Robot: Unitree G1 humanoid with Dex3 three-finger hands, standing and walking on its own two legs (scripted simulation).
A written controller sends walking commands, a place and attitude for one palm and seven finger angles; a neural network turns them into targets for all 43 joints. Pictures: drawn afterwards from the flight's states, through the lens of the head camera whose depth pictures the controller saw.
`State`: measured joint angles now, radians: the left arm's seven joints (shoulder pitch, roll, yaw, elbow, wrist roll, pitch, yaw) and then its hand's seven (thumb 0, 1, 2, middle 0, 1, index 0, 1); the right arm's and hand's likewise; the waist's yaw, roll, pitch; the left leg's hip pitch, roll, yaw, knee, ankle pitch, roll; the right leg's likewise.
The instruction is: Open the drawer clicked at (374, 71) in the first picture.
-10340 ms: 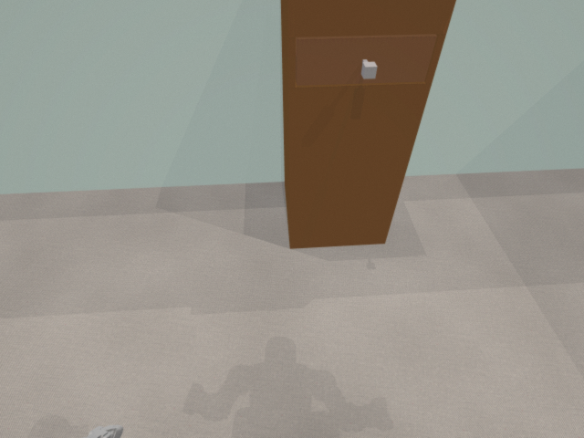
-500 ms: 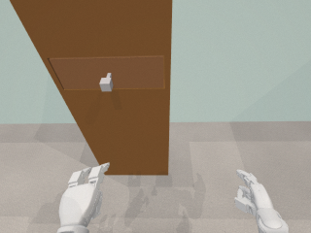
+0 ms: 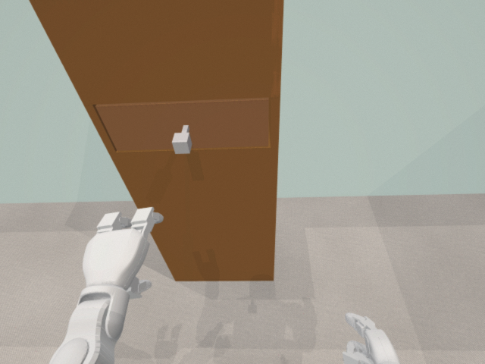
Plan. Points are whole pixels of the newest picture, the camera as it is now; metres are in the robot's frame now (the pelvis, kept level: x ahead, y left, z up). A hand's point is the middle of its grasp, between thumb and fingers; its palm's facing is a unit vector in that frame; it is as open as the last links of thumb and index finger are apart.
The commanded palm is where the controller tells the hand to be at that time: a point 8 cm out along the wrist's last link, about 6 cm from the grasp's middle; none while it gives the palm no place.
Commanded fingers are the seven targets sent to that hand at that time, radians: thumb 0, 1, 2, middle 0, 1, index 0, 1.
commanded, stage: raise the hand with hooked fingers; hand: left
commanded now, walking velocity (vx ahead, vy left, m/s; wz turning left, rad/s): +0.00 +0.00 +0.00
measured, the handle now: (183, 137) +0.55 +0.21 +0.07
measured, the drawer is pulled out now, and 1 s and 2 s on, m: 0.00 0.00 0.00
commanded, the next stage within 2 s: move the hooked fingers above the handle in 1.00 s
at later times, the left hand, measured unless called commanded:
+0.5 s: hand (86, 194) +0.30 +0.27 +0.16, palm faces +0.15 -0.05 -0.99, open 13.7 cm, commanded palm +0.26 +0.26 +0.22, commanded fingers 0.00 -0.50 0.30 -0.30 -1.20 -0.30 -1.20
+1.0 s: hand (81, 191) +0.29 +0.27 +0.17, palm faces +0.16 -0.06 -0.98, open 13.8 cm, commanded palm +0.26 +0.27 +0.23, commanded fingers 0.00 -0.50 0.30 -0.30 -1.20 -0.30 -1.20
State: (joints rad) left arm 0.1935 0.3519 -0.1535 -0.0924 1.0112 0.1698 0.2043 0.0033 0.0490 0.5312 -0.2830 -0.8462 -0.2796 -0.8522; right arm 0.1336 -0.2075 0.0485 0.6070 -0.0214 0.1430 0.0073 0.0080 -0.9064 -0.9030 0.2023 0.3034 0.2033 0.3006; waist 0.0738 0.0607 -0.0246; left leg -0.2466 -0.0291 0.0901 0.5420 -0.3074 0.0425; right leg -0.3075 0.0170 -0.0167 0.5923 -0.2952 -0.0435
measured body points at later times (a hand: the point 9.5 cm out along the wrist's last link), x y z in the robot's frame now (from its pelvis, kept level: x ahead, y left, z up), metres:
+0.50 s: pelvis +0.00 +0.02 +0.01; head +0.00 -0.02 +0.46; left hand +0.28 +0.27 +0.21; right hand +0.25 -0.16 -0.08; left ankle -0.01 +0.09 -0.73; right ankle +0.01 -0.09 -0.73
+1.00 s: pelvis -0.01 +0.01 +0.01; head +0.00 -0.02 +0.46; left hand +0.28 +0.27 +0.23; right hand +0.20 -0.19 -0.10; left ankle -0.01 +0.09 -0.73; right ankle +0.01 -0.09 -0.73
